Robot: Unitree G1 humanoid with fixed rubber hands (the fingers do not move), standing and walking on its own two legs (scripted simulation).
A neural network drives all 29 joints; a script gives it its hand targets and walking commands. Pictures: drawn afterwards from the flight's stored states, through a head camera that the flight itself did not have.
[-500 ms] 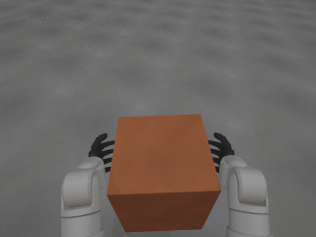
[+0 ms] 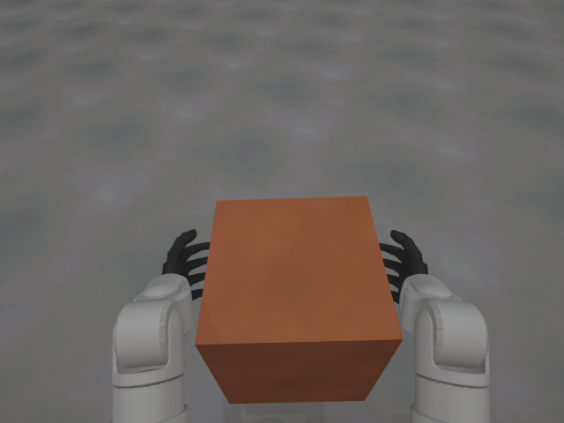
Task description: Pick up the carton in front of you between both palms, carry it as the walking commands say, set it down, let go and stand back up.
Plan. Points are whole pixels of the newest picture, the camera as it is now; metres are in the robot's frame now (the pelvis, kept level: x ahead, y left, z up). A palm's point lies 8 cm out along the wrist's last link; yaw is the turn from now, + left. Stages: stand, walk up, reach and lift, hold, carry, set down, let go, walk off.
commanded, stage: carry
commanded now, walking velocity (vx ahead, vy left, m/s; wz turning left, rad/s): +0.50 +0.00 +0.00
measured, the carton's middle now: (294, 305) +0.28 +0.00 +0.02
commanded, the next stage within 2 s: none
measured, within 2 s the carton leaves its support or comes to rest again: neither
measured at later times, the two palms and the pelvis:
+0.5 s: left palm (202, 148) +0.60 +0.17 +0.08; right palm (351, 145) +0.59 -0.13 +0.09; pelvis +0.33 +0.03 +0.00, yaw -2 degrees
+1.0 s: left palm (221, 87) +0.79 +0.15 +0.12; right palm (349, 88) +0.78 -0.15 +0.11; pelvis +0.52 +0.01 +0.02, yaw +0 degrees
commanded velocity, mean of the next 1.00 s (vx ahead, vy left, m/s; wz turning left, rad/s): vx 0.18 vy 0.00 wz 0.00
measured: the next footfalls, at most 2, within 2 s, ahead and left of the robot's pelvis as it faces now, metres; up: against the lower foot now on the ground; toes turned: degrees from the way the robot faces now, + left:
left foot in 0.46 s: +0.48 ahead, +0.12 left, +0.00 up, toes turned +4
right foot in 0.80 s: +0.57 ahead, -0.11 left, +0.00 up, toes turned +8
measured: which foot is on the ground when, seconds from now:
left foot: up 0.00-0.44, down 0.46-1.00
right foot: down 0.00-0.48, up 0.50-0.78, down 0.80-1.00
